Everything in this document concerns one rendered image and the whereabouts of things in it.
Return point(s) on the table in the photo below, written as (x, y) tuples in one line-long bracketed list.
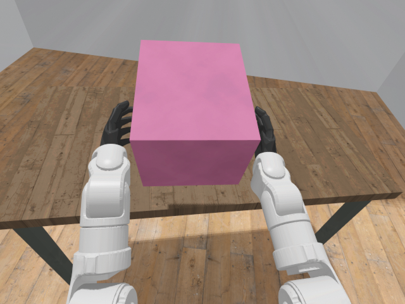
[(42, 182)]

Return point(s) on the right robot upper arm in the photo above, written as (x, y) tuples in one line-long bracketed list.
[(314, 290)]

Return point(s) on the left robot upper arm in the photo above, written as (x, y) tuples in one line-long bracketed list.
[(105, 293)]

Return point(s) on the robot left hand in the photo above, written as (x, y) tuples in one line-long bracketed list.
[(112, 132)]

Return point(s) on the robot right hand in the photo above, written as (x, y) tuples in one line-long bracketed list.
[(267, 143)]

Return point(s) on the right robot forearm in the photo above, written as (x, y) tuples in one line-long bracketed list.
[(296, 248)]

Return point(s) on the carton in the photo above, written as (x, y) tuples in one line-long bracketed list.
[(193, 120)]

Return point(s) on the left robot forearm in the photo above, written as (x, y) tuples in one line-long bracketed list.
[(105, 213)]

